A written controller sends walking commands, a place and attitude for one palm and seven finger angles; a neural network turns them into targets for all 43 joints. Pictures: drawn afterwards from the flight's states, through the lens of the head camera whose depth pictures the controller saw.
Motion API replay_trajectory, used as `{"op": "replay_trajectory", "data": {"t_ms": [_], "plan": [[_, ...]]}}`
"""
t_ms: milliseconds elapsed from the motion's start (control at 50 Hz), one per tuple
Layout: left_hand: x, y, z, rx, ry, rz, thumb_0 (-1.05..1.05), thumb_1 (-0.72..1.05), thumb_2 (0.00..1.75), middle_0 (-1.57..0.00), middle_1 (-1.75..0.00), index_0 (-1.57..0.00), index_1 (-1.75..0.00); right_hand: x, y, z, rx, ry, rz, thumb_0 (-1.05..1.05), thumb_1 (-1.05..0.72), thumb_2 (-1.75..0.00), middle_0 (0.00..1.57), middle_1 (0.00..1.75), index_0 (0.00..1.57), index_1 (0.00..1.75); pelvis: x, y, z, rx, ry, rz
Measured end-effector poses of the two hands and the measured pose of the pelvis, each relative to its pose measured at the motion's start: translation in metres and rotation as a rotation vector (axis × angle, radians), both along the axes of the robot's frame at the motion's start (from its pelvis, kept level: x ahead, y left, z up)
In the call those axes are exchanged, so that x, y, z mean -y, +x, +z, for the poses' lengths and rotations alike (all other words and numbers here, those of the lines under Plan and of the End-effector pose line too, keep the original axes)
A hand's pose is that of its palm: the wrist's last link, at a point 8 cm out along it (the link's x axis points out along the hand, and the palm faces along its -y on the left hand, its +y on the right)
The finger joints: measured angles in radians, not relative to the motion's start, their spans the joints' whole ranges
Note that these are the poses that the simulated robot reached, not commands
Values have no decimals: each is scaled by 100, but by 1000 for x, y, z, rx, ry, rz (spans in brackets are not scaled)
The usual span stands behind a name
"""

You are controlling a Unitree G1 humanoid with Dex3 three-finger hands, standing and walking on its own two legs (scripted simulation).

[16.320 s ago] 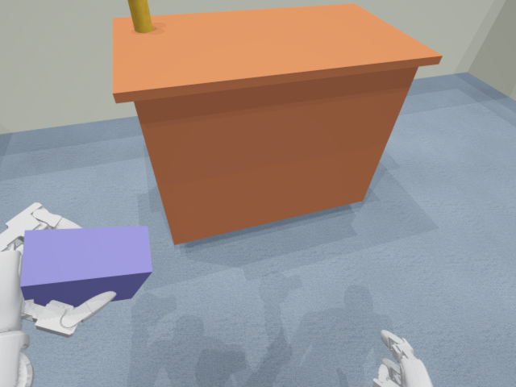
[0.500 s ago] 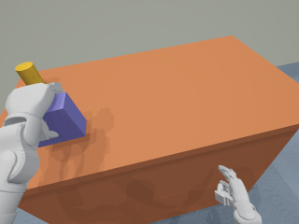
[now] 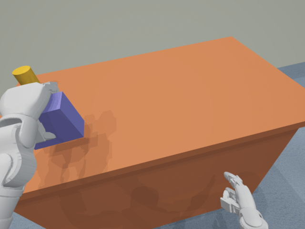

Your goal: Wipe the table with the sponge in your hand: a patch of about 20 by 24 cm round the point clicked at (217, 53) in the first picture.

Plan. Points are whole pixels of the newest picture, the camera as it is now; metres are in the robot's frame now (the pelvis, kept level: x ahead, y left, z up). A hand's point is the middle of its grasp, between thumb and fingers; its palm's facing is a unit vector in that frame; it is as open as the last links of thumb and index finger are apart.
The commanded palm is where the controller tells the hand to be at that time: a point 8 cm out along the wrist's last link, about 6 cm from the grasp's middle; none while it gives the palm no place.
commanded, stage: move the sponge above the wiping area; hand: left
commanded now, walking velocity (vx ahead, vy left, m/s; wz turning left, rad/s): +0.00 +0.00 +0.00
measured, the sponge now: (52, 126) +0.27 +0.31 +0.16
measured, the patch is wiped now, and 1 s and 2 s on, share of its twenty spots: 0.00 0.00 0.20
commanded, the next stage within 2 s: lower the sponge onto the table in 0.04 s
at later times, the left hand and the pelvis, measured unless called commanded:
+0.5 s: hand (39, 114) +0.27 +0.32 +0.20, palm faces +0.13 +0.00 -0.99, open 9.9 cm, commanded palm +0.23 +0.31 +0.27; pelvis -0.01 -0.01 +0.00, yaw +0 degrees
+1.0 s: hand (41, 123) +0.26 +0.32 +0.18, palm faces +0.09 -0.04 -1.00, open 9.9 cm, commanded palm +0.22 +0.31 +0.25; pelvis +0.00 +0.01 +0.00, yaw +0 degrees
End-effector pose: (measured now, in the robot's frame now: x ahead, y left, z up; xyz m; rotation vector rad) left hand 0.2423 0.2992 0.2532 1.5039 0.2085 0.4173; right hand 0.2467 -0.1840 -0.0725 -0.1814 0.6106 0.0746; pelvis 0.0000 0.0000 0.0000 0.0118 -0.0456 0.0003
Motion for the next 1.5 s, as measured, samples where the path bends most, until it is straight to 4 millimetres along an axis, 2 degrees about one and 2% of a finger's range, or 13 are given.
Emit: {"op": "replay_trajectory", "data": {"t_ms": [80, 160, 260, 360, 520, 600, 720, 820, 960, 1140, 1240, 1360, 1500], "plan": [[-9, -2, 3, -7, -2, 56, 0, -47, 102, -76, -134, -75, -134, 7, -3, -1, -3, -4, -12, 1, -91, -90, 20, 30, 20, 30, 3, -2, 0, -1, 1, 4], [-12, -2, -3, -55, -4, 73, 0, -47, 102, -76, -134, -75, -134, 13, -7, -3, 0, -14, -22, 1, -91, -90, 20, 30, 20, 30, 4, -4, -1, -2, 1, 10], [-5, 0, -11, -97, 11, 8, 0, -47, 102, -76, -134, -75, -134, 20, -12, -4, 7, -28, -35, 1, -91, -90, 20, 30, 20, 30, 6, -5, -2, 1, 1, 11], [1, 1, -8, -54, 18, -48, 0, -47, 102, -76, -134, -75, -134, 22, -17, -6, 1, -32, -44, 1, -91, -90, 20, 30, 20, 30, 7, -5, -2, 7, -1, 7], [-12, 3, 0, -16, 7, 42, 0, -47, 102, -76, -134, -75, -134, 19, -19, -9, -18, -20, -44, 1, -91, -90, 20, 30, 20, 30, 5, -6, -1, 2, 1, 4], [-15, 3, -9, -67, -3, 54, 0, -47, 102, -76, -134, -75, -134, 18, -17, -8, -13, -15, -46, 1, -91, -90, 20, 30, 20, 30, 4, -6, -2, -3, 1, 8], [-5, 3, -23, -101, -1, -30, 0, -47, 102, -76, -134, -75, -134, 14, -15, -5, 4, -24, -41, 1, -91, -90, 20, 30, 20, 30, 1, -4, -2, 1, -1, 6], [-5, 3, -23, -54, -5, -48, 0, -47, 102, -76, -134, -75, -134, 10, -13, -4, -3, -28, -33, 1, -91, -90, 20, 30, 20, 30, 0, -2, -1, 4, -4, 2], [-17, -1, -22, -31, -21, 30, 0, -47, 102, -76, -134, -75, -134, 4, -8, -3, -11, -19, -21, 1, -91, -90, 20, 30, 20, 30, -4, 0, 0, 1, -5, 6], [-5, -1, -39, -91, -28, -27, 0, -47, 102, -76, -134, -75, -134, -6, 1, 2, 8, -16, -1, 1, -91, -90, 20, 30, 20, 30, -7, 2, 1, 3, -5, 11], [-1, 1, -38, -60, -21, -49, 0, -47, 102, -76, -134, -75, -134, -10, 2, 3, 8, -9, 6, 1, -91, -90, 20, 30, 20, 30, -7, 4, 1, 3, -6, 4], [-9, -2, -36, -39, -31, 9, 0, -47, 103, -76, -134, -75, -134, -8, 2, 2, -6, -3, 6, 1, -91, -90, 20, 30, 20, 30, -6, 6, 1, -1, -7, 1], [-14, -9, -49, -108, -36, 32, 0, -47, 103, -76, -134, -75, -134, 3, 0, 1, -13, -23, -12, 1, -91, -90, 20, 30, 20, 30, -5, 7, 1, -1, -8, 5]]}}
